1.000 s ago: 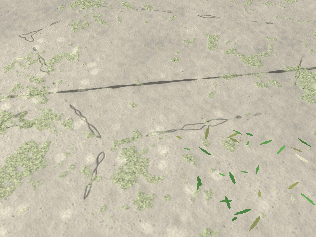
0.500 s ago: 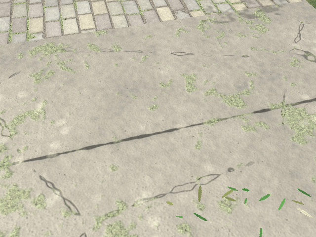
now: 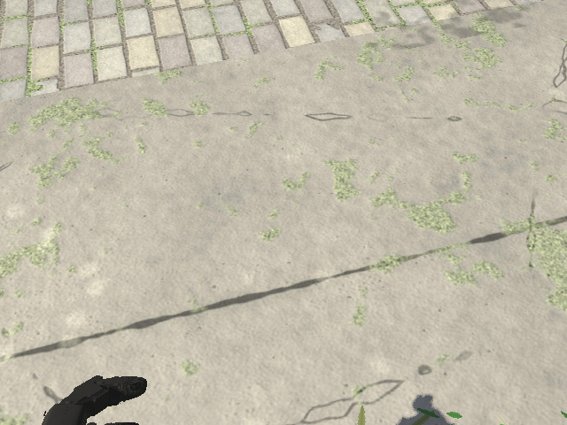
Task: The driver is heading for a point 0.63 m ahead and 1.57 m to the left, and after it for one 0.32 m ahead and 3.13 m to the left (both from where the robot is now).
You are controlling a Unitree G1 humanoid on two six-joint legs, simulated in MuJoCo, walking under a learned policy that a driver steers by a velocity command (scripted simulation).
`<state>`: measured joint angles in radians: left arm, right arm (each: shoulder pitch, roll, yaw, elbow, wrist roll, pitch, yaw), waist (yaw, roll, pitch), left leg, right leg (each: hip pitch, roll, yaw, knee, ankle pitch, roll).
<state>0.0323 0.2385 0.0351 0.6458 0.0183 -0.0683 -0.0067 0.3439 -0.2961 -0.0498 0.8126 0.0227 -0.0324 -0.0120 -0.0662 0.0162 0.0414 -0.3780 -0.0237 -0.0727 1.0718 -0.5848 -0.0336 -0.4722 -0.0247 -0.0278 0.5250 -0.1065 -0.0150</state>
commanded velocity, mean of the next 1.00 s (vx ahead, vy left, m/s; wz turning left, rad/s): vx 0.04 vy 0.00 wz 0.55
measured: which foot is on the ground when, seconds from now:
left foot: up 0.00-0.32, down 0.34-0.80, up 0.82-1.00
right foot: down 0.00-0.34, up 0.36-0.78, down 0.80-1.00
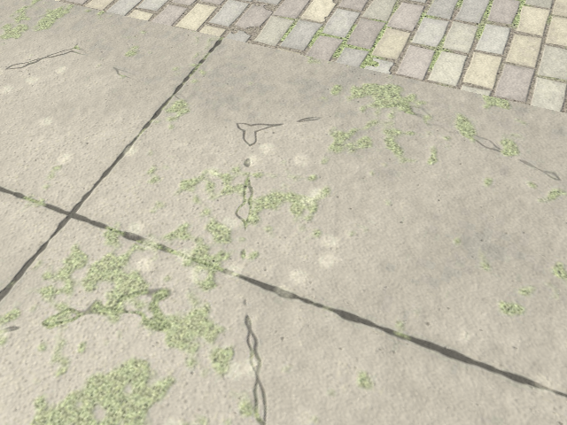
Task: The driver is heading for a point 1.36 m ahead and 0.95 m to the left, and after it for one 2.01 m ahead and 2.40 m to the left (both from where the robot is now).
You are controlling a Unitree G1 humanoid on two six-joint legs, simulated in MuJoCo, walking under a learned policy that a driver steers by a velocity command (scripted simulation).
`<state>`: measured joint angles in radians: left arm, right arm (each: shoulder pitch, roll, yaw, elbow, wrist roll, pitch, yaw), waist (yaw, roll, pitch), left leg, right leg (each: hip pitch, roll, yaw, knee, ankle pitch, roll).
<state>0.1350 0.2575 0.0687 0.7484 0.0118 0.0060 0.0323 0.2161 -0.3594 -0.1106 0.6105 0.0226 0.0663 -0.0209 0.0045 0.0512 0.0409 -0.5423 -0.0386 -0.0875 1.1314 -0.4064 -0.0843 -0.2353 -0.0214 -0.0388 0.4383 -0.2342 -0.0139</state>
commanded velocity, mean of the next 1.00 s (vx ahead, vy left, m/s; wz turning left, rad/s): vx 0.00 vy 0.00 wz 0.43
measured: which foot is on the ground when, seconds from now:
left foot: up 0.00-0.20, down 0.22-0.72, up 0.74-0.96, down 0.98-1.00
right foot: down 0.00-0.22, up 0.24-0.70, down 0.72-1.00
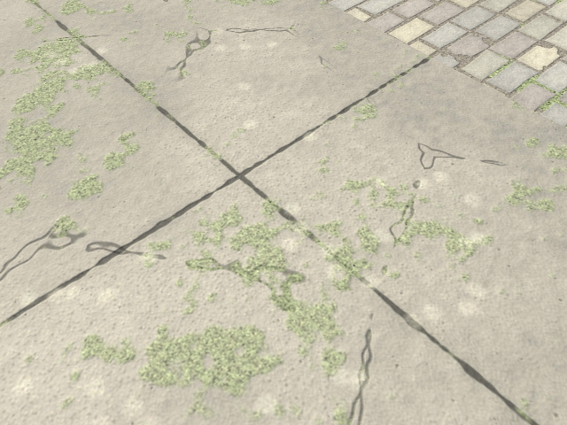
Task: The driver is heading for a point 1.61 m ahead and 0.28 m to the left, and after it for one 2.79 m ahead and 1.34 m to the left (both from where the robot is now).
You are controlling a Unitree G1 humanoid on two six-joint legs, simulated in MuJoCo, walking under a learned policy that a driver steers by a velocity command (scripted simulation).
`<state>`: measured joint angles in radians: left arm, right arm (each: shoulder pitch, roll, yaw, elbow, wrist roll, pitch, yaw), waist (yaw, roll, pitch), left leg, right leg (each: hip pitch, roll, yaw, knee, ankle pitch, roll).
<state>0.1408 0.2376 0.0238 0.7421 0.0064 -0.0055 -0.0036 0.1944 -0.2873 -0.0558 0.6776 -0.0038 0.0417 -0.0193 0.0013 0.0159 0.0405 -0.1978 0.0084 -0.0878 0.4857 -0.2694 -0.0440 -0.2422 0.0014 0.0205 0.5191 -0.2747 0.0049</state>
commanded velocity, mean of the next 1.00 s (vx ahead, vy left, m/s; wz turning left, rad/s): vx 0.22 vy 0.00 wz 0.02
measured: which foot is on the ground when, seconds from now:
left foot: down 0.00-0.56, up 0.58-0.96, down 0.98-1.00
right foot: down 0.00-1.00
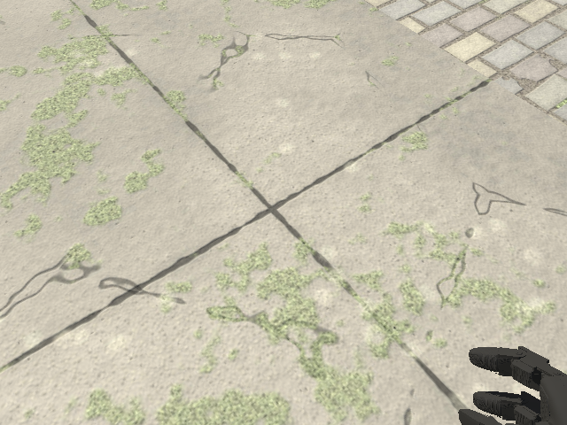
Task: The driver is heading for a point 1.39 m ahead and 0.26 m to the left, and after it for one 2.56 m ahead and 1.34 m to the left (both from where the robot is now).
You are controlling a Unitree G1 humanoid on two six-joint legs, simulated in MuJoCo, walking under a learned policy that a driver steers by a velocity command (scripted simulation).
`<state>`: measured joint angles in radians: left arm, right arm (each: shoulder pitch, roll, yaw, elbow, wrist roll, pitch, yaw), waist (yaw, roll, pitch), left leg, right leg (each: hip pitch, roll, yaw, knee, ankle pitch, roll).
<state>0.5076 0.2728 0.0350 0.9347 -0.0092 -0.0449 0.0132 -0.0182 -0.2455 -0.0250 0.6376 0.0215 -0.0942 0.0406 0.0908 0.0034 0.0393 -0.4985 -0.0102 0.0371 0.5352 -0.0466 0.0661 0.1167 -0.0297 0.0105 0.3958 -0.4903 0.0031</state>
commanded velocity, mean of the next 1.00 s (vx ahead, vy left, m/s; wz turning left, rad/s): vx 0.49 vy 0.00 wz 0.21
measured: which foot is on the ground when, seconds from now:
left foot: down 0.00-0.52, up 0.54-1.00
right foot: down 0.00-0.00, up 0.02-0.50, down 0.52-1.00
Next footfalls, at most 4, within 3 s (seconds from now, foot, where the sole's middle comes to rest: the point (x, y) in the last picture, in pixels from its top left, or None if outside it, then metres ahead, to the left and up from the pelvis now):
0.52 right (380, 424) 0.47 -0.13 -0.75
1.08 left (269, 314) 0.72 0.14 -0.75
1.58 right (305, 208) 1.07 0.07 -0.75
2.12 left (196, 165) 1.21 0.42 -0.75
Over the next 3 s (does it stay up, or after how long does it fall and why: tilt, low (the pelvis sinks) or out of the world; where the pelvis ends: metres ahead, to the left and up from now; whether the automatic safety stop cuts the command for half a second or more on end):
stays up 1.52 0.42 0.02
